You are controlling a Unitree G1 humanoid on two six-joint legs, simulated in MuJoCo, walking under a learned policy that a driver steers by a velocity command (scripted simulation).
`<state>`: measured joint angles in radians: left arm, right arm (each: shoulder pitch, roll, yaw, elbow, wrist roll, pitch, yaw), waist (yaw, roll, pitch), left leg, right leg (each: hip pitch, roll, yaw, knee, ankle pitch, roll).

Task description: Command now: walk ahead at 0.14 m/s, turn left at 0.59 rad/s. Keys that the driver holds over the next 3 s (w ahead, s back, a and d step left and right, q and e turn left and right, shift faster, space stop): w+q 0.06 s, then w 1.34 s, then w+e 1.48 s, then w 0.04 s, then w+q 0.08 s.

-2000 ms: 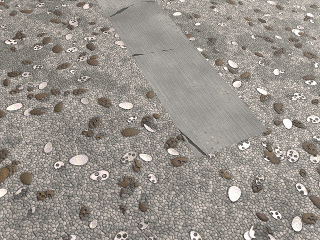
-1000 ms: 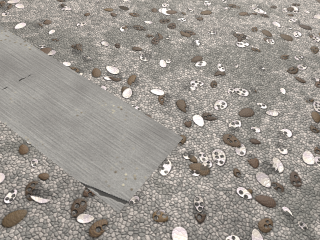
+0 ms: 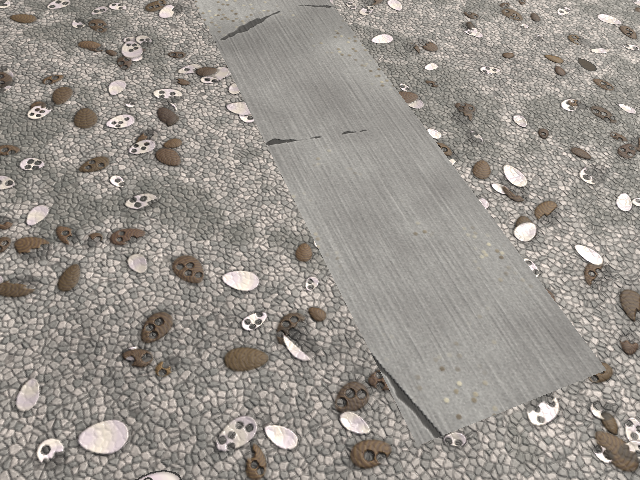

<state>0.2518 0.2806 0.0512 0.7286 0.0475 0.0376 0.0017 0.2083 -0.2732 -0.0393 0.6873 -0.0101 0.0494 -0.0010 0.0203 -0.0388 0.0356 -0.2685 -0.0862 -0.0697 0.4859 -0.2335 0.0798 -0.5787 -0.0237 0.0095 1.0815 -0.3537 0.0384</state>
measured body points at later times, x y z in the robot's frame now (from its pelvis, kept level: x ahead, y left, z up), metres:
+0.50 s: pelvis +0.16 -0.04 +0.01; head +0.18 -0.07 +0.45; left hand +0.19 +0.23 -0.11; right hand +0.26 -0.30 -0.14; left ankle +0.15 +0.09 -0.67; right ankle +0.14 -0.13 -0.74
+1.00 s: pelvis +0.42 +0.04 +0.01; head +0.44 +0.05 +0.45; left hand +0.44 +0.30 -0.14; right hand +0.51 -0.22 -0.13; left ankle +0.41 +0.10 -0.74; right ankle +0.43 -0.11 -0.66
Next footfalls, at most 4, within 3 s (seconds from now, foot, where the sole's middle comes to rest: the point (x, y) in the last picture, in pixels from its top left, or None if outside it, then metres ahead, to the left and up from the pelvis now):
0.32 right None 0.18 -0.12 -0.78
0.78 left None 0.45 0.10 -0.78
1.32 right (333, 342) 0.78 -0.03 -0.78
1.86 left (259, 243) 1.07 0.17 -0.78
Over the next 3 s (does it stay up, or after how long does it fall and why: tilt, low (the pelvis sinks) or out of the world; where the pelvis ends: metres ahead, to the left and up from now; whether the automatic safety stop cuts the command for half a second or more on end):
stays up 1.47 -0.14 -0.02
